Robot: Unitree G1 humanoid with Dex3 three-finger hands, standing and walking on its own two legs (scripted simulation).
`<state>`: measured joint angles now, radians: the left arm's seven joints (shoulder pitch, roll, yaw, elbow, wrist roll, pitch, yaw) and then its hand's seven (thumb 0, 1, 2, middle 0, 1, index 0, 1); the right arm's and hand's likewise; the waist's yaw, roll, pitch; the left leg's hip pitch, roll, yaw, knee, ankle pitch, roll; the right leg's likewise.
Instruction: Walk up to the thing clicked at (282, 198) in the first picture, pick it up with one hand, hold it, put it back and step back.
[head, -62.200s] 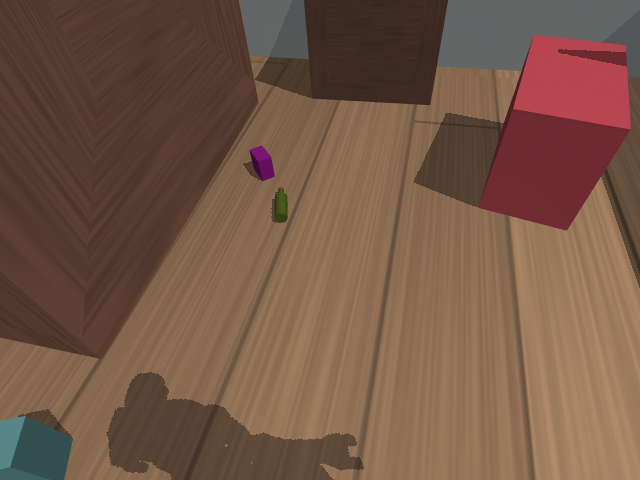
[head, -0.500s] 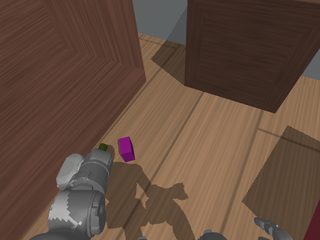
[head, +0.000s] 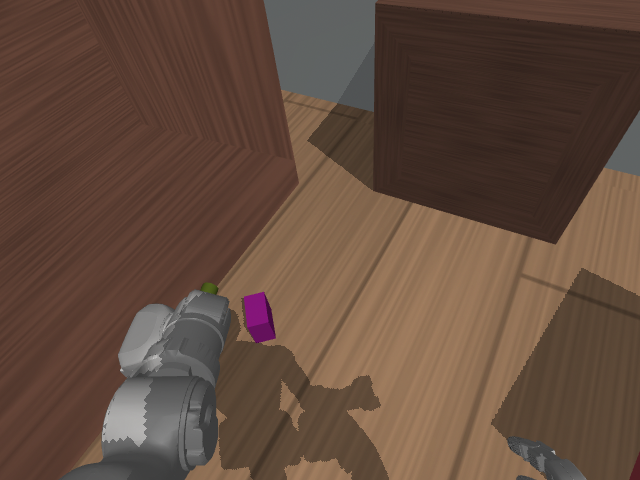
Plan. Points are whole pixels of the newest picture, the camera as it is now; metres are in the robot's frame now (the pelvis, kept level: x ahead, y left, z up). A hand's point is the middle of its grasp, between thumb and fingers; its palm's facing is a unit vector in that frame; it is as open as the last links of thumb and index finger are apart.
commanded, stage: hold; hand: left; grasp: from above
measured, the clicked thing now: (188, 340) +0.35 +0.23 -0.07
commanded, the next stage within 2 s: crouch in 1.24 s
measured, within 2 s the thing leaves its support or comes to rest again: neither
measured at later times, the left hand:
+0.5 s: hand (175, 351) +0.31 +0.23 -0.01, palm faces -0.04 -0.45 -0.89, open 8.8 cm
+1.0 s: hand (170, 352) +0.31 +0.23 -0.01, palm faces -0.04 -0.45 -0.89, open 8.8 cm
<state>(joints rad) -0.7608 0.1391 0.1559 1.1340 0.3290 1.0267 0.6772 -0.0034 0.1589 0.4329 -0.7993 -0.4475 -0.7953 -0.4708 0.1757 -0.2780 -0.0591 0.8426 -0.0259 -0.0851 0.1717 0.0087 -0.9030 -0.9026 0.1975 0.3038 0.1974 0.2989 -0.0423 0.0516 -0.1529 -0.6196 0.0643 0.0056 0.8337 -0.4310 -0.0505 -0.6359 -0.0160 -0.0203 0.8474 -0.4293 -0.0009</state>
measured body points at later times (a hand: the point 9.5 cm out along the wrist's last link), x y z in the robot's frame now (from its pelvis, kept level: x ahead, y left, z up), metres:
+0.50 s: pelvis -0.01 +0.00 +0.01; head +0.01 -0.02 +0.46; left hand +0.31 +0.24 +0.04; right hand +0.13 -0.25 -0.11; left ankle -0.02 +0.15 -0.70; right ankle -0.01 -0.12 -0.70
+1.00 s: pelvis +0.00 +0.01 +0.01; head +0.02 -0.01 +0.46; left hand +0.31 +0.25 +0.04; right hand +0.15 -0.24 -0.10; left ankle -0.02 +0.15 -0.70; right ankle -0.01 -0.12 -0.70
